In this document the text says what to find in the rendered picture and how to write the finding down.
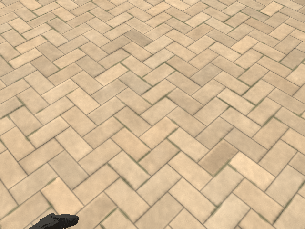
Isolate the robot left hand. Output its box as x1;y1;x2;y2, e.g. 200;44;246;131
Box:
28;213;79;229

